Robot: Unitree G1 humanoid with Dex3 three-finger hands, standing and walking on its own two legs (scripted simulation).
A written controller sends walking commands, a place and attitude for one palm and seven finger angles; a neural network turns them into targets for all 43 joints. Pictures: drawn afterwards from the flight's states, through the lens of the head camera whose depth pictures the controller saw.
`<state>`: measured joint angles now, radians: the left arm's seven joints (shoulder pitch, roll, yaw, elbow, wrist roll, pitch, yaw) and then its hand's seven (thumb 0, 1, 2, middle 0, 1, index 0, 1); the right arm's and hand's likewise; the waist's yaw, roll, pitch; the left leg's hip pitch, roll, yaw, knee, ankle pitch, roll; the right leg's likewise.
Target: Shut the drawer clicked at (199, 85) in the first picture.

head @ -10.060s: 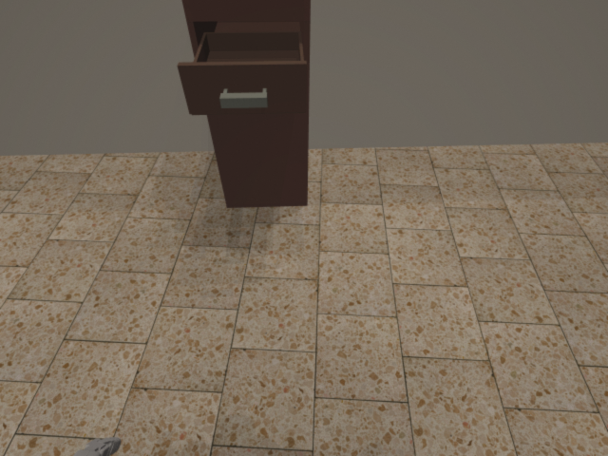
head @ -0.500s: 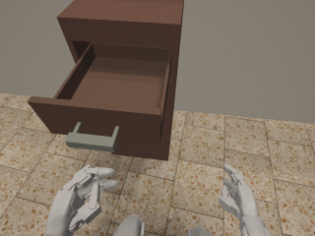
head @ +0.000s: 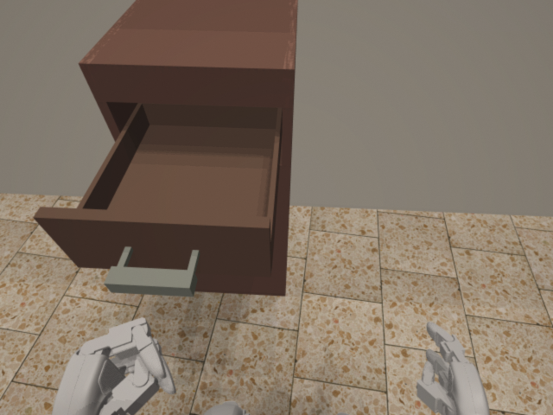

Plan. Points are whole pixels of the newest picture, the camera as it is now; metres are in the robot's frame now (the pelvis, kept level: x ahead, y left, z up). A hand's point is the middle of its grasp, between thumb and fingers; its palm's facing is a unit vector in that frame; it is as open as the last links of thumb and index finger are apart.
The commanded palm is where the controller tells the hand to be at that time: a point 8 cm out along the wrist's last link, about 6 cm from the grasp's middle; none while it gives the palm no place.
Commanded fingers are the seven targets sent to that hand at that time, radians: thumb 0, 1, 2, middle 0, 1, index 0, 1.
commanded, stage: raise the hand and make a fist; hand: left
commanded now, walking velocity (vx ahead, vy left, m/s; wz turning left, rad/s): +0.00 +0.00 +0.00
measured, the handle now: (156, 267) +0.32 +0.20 +0.03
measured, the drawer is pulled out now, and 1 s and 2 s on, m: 0.28 0.28 0.28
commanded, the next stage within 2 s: bring the fist close to the handle in 0.78 s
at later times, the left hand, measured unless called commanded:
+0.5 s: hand (122, 377) +0.15 +0.16 +0.13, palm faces +0.03 -1.00 -0.07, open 3.3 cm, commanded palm +0.09 +0.22 +0.14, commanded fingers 0.00 0.90 0.90 -1.40 -1.60 -1.40 -1.60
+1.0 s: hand (129, 388) +0.14 +0.15 +0.12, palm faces +0.03 -1.00 -0.07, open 3.3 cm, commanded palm +0.09 +0.21 +0.12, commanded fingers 0.00 0.90 0.90 -1.40 -1.60 -1.40 -1.60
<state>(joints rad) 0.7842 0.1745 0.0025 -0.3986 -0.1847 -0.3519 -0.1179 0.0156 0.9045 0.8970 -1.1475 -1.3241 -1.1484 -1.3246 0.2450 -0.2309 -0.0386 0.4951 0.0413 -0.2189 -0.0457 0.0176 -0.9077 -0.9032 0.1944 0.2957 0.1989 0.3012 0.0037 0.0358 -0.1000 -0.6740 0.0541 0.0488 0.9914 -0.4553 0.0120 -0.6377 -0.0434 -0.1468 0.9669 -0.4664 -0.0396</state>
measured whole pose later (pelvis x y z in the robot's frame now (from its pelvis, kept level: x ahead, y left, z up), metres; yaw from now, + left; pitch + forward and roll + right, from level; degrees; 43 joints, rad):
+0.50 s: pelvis +0.02 +0.00 +0.02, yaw +1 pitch +4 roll -1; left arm 0.82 0.20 0.07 -0.49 -0.24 -0.24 -0.21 0.01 0.90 0.90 -1.40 -1.59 -1.40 -1.59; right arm 0.22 -0.20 0.02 0.51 0.06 -0.28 -0.05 0.02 -0.90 -0.90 0.20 0.30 0.20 0.30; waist 0.05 0.06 -0.09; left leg -0.52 0.05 0.04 0.87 -0.43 0.01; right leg -0.47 -0.04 -0.16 0.83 -0.43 -0.03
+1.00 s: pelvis +0.01 +0.00 +0.02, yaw +1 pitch +4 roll -1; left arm 0.82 0.19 0.06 -0.45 -0.23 -0.28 -0.20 0.01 0.90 0.90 -1.40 -1.60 -1.40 -1.60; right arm 0.22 -0.21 0.01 0.54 0.05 -0.31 -0.04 0.02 -0.90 -0.90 0.20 0.30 0.20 0.30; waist 0.04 0.06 -0.08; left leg -0.53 0.05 0.04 0.87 -0.42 0.01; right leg -0.48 -0.03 -0.16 0.84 -0.42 -0.04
